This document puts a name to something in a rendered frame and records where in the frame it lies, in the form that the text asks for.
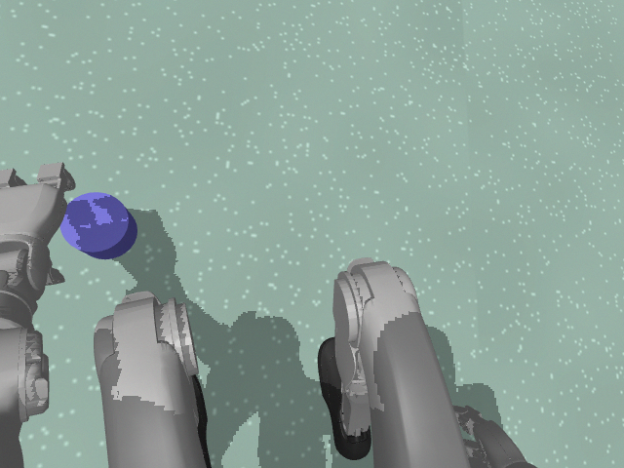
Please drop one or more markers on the left robot foot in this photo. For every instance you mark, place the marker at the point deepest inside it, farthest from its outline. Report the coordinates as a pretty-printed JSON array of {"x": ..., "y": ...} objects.
[{"x": 202, "y": 425}]

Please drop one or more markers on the right robot hand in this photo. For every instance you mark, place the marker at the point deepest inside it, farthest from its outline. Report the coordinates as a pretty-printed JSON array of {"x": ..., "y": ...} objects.
[{"x": 493, "y": 447}]

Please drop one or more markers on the left robot arm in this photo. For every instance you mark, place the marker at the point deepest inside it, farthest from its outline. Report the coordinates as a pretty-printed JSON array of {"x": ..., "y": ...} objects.
[{"x": 24, "y": 369}]

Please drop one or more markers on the tin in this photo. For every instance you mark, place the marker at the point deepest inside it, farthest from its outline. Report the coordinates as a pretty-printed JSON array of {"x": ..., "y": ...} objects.
[{"x": 99, "y": 225}]

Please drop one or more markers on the left robot hand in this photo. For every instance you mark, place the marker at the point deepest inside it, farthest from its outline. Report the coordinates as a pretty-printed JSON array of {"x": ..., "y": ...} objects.
[{"x": 35, "y": 210}]

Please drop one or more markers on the right robot foot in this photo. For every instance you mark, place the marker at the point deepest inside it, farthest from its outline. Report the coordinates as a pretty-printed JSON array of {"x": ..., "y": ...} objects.
[{"x": 350, "y": 447}]

